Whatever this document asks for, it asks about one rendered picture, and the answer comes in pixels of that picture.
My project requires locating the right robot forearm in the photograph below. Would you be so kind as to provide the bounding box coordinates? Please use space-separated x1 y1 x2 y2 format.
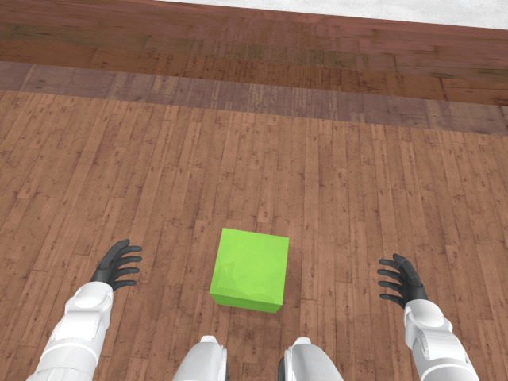
404 299 479 381

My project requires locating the robot right hand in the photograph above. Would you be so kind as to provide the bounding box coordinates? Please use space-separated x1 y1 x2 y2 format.
377 253 429 309

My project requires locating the carton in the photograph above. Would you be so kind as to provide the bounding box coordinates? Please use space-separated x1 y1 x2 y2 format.
210 228 289 314

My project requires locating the left robot thigh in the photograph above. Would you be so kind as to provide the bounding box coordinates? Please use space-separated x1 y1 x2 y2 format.
172 342 227 381

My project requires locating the left robot forearm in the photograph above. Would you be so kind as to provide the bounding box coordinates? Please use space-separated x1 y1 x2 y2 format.
26 282 114 381

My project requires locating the robot left hand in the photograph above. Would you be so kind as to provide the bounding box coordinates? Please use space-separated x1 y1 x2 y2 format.
90 239 142 292

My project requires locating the robot left shin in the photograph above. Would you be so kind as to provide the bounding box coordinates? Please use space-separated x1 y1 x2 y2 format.
200 336 218 344

